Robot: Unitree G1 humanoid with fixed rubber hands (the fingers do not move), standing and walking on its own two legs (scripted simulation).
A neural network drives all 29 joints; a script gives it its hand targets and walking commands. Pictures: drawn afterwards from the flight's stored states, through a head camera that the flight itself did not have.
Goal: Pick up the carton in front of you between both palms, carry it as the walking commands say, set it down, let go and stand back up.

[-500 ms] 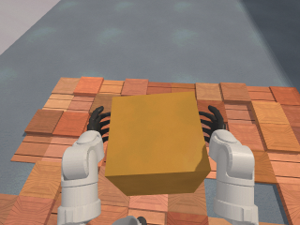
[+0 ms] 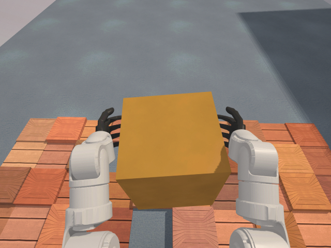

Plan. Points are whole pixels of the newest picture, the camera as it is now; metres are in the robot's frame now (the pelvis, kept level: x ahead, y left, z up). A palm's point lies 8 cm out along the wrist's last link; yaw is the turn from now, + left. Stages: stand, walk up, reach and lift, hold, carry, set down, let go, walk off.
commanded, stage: carry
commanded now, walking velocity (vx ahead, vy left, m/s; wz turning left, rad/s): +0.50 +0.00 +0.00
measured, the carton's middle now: (171, 155) +0.33 -0.01 +0.03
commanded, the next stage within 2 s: none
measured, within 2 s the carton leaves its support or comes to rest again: neither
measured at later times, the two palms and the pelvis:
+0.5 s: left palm (122, 74) +0.64 +0.15 +0.08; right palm (208, 76) +0.62 -0.15 +0.08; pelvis +0.31 +0.02 -0.02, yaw -1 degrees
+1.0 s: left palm (128, 31) +0.93 +0.15 +0.10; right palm (196, 30) +0.95 -0.14 +0.10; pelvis +0.61 -0.02 +0.01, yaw +0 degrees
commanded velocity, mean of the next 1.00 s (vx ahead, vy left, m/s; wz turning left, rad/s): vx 0.50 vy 0.00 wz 0.00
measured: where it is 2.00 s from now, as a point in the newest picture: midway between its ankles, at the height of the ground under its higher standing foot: (165, 115)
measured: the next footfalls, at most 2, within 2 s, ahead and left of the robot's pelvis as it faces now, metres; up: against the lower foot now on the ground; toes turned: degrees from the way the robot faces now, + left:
left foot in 0.36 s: +0.37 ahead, +0.09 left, -0.02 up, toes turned +5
right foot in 0.78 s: +0.67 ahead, -0.09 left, +0.00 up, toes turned -6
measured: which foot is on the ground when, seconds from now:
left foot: down 0.00-0.00, up 0.02-0.34, down 0.36-0.78, up 0.80-1.00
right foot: down 0.00-0.46, up 0.48-0.76, down 0.78-1.00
